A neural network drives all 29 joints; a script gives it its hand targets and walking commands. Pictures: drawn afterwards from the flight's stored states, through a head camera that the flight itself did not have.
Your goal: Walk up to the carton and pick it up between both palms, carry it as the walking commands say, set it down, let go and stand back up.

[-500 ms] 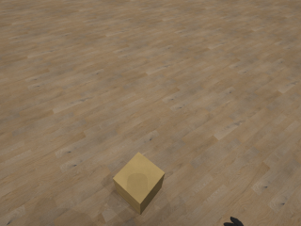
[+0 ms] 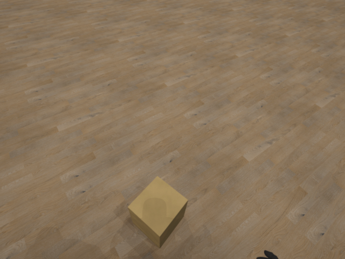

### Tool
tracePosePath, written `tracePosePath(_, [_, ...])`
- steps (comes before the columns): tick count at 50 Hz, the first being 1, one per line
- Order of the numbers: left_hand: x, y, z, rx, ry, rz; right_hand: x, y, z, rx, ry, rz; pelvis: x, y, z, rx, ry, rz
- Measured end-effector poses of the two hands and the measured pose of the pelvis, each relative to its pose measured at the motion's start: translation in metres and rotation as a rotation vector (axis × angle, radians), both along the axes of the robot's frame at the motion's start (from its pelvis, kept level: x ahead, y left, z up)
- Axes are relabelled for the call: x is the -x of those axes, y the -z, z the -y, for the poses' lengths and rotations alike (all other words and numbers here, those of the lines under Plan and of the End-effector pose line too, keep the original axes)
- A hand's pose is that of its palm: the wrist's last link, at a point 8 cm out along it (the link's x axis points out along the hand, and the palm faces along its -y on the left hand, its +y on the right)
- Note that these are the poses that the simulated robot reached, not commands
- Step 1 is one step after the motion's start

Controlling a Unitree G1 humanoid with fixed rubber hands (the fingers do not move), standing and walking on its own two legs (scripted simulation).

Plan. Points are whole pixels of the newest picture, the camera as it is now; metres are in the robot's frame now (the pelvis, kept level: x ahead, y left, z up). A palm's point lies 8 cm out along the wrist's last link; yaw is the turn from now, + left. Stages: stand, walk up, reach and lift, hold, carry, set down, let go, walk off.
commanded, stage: walk up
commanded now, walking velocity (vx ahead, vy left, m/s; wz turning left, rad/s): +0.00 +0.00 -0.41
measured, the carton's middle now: (158, 212) +0.43 +0.05 -0.64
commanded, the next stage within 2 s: none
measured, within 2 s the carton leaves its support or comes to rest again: neither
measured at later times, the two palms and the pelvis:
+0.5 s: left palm out of the picture +0.07 +0.26 -0.13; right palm out of the picture +0.07 -0.24 -0.10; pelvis -0.01 +0.02 +0.00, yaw -3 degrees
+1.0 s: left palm out of the picture +0.04 +0.26 -0.11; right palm out of the picture +0.04 -0.24 -0.12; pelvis -0.04 +0.02 +0.00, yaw -10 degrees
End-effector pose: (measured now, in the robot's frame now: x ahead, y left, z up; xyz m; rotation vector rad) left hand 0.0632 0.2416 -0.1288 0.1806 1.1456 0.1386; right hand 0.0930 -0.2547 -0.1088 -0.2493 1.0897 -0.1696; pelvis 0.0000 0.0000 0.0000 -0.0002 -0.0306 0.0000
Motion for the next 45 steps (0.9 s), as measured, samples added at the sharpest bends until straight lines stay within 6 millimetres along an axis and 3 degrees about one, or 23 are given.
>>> tracePosePath(8, [-0.007,-0.001,-0.006,-0.005,0.027,0.005,0.007,-0.001,-0.004,0.000,0.029,0.005,0.001,-0.001,-0.007,0.000,0.029,-0.008])
tracePosePath(26, [-0.004,0.000,-0.015,-0.002,0.050,0.017,0.025,-0.004,-0.013,0.004,0.057,0.024,0.013,0.000,-0.019,0.006,0.056,0.008])
tracePosePath(36, [0.005,-0.002,0.001,-0.045,0.075,-0.004,0.050,0.020,0.001,-0.047,0.084,-0.019,0.023,0.007,0.000,-0.026,0.075,0.011])
tracePosePath(45, [0.022,-0.014,-0.002,-0.078,0.106,-0.054,0.040,0.014,0.000,-0.072,0.105,0.015,0.033,-0.001,-0.001,-0.047,0.119,0.006])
